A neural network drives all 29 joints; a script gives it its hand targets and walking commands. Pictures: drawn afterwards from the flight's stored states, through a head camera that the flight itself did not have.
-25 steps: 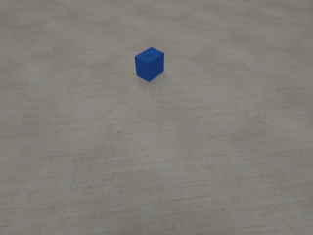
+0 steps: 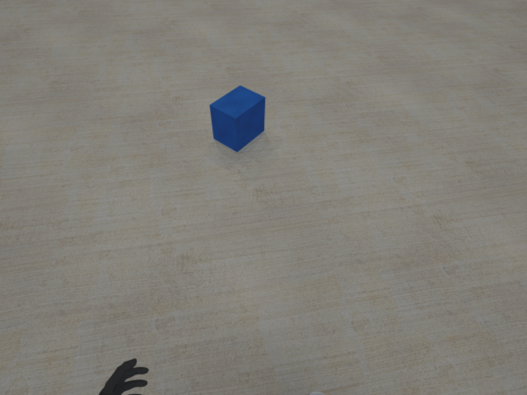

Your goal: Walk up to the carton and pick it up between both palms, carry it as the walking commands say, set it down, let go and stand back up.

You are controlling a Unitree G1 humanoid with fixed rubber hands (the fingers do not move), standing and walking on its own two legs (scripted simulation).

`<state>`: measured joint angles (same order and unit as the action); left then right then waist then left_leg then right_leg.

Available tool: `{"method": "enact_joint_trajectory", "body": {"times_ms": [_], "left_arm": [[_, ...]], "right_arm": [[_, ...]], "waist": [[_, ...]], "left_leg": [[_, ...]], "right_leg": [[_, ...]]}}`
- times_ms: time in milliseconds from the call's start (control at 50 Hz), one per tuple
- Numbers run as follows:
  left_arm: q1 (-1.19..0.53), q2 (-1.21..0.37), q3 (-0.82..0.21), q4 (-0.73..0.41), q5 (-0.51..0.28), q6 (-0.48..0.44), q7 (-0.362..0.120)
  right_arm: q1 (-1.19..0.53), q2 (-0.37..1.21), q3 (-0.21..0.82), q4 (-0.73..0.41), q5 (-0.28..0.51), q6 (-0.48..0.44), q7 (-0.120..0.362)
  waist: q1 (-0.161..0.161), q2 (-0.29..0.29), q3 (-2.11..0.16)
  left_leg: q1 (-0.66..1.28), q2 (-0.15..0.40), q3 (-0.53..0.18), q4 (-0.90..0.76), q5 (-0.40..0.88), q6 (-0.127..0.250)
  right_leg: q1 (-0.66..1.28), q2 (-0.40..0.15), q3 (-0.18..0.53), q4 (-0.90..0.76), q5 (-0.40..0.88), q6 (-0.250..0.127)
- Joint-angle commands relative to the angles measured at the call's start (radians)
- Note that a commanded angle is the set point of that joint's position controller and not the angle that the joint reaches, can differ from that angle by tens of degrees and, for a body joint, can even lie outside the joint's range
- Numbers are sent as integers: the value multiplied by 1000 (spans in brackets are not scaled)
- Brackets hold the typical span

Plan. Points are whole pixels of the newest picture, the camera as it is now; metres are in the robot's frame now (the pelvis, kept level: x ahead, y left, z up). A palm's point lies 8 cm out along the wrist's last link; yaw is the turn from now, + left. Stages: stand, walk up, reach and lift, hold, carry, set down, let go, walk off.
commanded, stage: walk up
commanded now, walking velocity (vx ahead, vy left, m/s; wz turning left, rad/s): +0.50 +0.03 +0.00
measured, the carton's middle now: (238, 118) +1.57 +0.02 -0.65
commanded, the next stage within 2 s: none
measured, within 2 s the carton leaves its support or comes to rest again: neither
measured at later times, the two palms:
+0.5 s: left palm (89, 353) +0.25 +0.30 -0.14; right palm (365, 308) +0.29 -0.20 -0.12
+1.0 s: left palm (130, 220) +0.51 +0.26 -0.11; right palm (352, 213) +0.52 -0.24 -0.14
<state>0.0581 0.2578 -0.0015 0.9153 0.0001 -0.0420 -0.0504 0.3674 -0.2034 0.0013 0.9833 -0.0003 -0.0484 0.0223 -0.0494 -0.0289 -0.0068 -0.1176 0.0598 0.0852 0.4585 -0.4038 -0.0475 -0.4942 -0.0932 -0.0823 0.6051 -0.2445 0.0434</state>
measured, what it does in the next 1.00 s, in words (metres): walks ahead: right foot, then left foot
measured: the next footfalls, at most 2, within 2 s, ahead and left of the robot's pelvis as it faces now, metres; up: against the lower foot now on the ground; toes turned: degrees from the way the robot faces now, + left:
right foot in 0.02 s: +0.13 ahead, -0.13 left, +0.00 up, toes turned -7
left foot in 0.38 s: +0.30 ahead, +0.17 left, +0.00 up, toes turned +6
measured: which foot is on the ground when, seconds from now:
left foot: down 0.00-0.02, up 0.04-0.36, down 0.38-0.78, up 0.80-1.00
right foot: up 0.00-0.00, down 0.02-0.40, up 0.42-0.76, down 0.78-1.00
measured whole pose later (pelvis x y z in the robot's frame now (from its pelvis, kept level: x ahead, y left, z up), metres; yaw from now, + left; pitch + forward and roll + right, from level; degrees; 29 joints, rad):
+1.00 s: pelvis +0.48 +0.01 +0.01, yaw +0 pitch -1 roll +2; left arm 0.33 0.24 0.00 0.95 0.00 -0.06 -0.02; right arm 0.25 -0.26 0.00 0.99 0.00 -0.01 0.03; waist -0.01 0.01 0.03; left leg -0.39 0.08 0.06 1.08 -0.40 -0.03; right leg -0.19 -0.09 -0.09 0.57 -0.36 -0.01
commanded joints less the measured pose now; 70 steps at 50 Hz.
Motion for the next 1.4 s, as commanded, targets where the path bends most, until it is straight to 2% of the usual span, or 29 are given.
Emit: {"method": "enact_joint_trajectory", "body": {"times_ms": [0, 20, 40, 80, 100, 160, 300, 360, 380, 400, 420, 440, 500, 680, 740, 760, 780, 800, 860, 920, 1040, 1100, 1140, 1160, 1180, 1200, 1220, 1280, 1380], "left_arm": [[449, 223, 110, 63, 34, -42, 29], [517, 312, 124, 74, 28, -33, 39], [511, 278, 107, 86, 27, -28, 43], [401, 225, 104, 73, 31, -21, 52], [313, 193, 95, 38, 29, -22, 52], [279, 172, 91, 4, 24, -31, 48], [284, 222, 101, -4, 30, -21, 50], [252, 212, 97, -10, 23, -13, 48], [245, 166, 89, -24, 18, -18, 39], [242, 77, 76, -64, 12, -24, 33], [208, 88, 80, -101, 27, -18, 36], [168, 93, 77, -109, 28, -18, 35], [116, 82, 68, -79, 21, -24, 21], [-14, 17, 42, -84, 15, -7, -6], [212, 77, 65, 2, 20, -29, 9], [386, 163, 97, 47, 32, -39, 22], [500, 284, 126, 76, 30, -40, 35], [532, 297, 114, 85, 25, -28, 40], [347, 202, 100, 49, 31, -22, 50], [307, 173, 92, 13, 23, -33, 50], [368, 196, 93, 18, 27, -31, 54], [325, 212, 98, 7, 28, -19, 56], [275, 223, 99, -5, 25, -12, 55], [268, 204, 95, -4, 24, -13, 53], [276, 165, 89, -21, 19, -15, 49], [251, 68, 74, -84, 16, -23, 39], [209, 103, 79, -96, 26, -21, 44], [126, 85, 65, -72, 17, -27, 30], [89, 54, 57, -69, 27, 9, 9]], "right_arm": [[9, -145, -61, -48, 0, -34, -25], [-19, -113, -50, -92, -11, -34, -21], [-108, -150, -57, -107, -27, -28, -18], [-152, -132, -48, -108, -38, -9, -1], [-129, -122, -47, -97, -36, 7, 9], [-142, -114, -45, -96, -31, 36, 33], [-271, -108, -27, -121, -26, 35, 57], [-112, -125, -41, -57, -30, 13, 36], [81, -199, -72, 13, -24, -8, 17], [266, -337, -109, 35, -27, -26, -6], [318, -356, -100, 41, -18, -24, -13], [268, -311, -89, 46, -24, -27, -10], [143, -202, -63, 35, -28, -35, -24], [53, -195, -62, 13, -33, -23, -28], [22, -217, -76, 5, -12, -19, -24], [-2, -187, -71, -22, -4, -29, -22], [-20, -110, -56, -67, -5, -38, -19], [-73, -140, -56, -93, -20, -27, -18], [-158, -125, -46, -97, -37, -1, 4], [-141, -120, -49, -87, -32, 32, 29], [-305, -104, -34, -121, -29, 43, 57], [-319, -112, -31, -126, -30, 38, 64], [-209, -116, -37, -87, -32, 28, 52], [-77, -150, -54, -37, -34, 20, 39], [120, -238, -85, 19, -34, 5, 23], [270, -367, -118, 43, -35, -11, 0], [305, -350, -104, 48, -23, -20, -5], [137, -211, -75, 44, -34, -35, -16], [85, -190, -71, 18, -38, -37, -21]], "waist": [[193, -132, -310], [195, -307, -291], [213, -164, -199], [152, 3, -3], [104, 11, 54], [91, -98, 145], [91, -130, 198], [-5, -64, 42], [-72, 94, -111], [-137, 440, -215], [-144, 434, -196], [-103, 351, -106], [-50, 166, -60], [-16, 262, 9], [97, 154, -146], [175, 26, -273], [198, -304, -290], [209, -225, -220], [126, 14, 55], [102, -107, 111], [131, -107, 190], [107, -139, 193], [25, -115, 115], [-25, -49, 23], [-90, 151, -140], [-134, 476, -225], [-137, 367, -195], [-52, 163, -48], [-8, 220, -36]], "left_leg": [[-316, 3, -26, 508, 231, 48], [-544, -68, -51, 703, -166, 42], [-604, -8, -111, 758, -143, 44], [-621, 40, -142, 774, -15, 38], [-558, 72, -141, 726, 59, 18], [-487, 74, -100, 614, 103, -2], [-327, 58, 0, 192, 100, -25], [-53, -26, 110, 26, 229, -1], [168, 41, 4, 8, 191, 25], [355, 305, -408, -173, 131, 83], [398, 373, -639, -220, 255, 135], [344, 356, -636, -167, 387, 169], [321, 261, -350, -104, 671, 170], [92, 204, -175, -201, 432, 156], [5, 125, -70, 123, 643, 101], [-180, 65, -36, 367, 478, 65], [-469, -57, -22, 624, -88, 42], [-568, -22, -89, 726, -184, 50], [-591, 51, -140, 737, 26, 32], [-506, 57, -109, 650, 91, 7], [-471, 75, -43, 353, 123, -20], [-358, 44, 17, 193, 107, -15], [-163, -5, 96, 54, 220, -1], [-4, -32, 109, 39, 251, 14], [228, 76, -59, -15, 169, 69], [423, 304, -471, -171, 255, 141], [451, 388, -663, -187, 420, 184], [340, 269, -402, -94, 695, 179], [167, 240, -287, -191, 560, 182]], "right_leg": [[746, -231, 292, -219, 83, -128], [839, -390, 606, -301, 64, -199], [751, -395, 627, -323, 10, -237], [497, -401, 564, -366, 9, -201], [398, -353, 451, -375, 33, -186], [293, -277, 334, -427, -62, -163], [239, -243, 184, -435, -92, -140], [238, -183, 86, -162, 174, -104], [187, -85, 15, 127, 201, -72], [-29, 70, -38, 446, -238, -26], [-163, 69, 51, 565, -312, -32], [-221, 40, 83, 627, -281, -40], [-281, -15, 67, 591, -179, -34], [3, 33, -47, 1, -59, -11], [401, 48, -80, -166, 106, -35], [653, -108, 101, -178, 80, -88], [805, -342, 493, -271, 98, -159], [760, -404, 633, -332, 7, -204], [440, -369, 505, -360, 90, -186], [368, -283, 353, -386, 96, -162], [355, -281, 253, -438, 65, -170], [321, -254, 188, -411, 69, -144], [285, -227, 113, -259, 225, -114], [271, -184, 77, -79, 358, -94], [190, -86, -3, 254, 340, -54], [-77, 86, -19, 528, -265, -14], [-181, 53, 68, 611, -306, -36], [-277, -15, 84, 624, -195, -42], [-151, -20, 27, 414, -115, -3]]}}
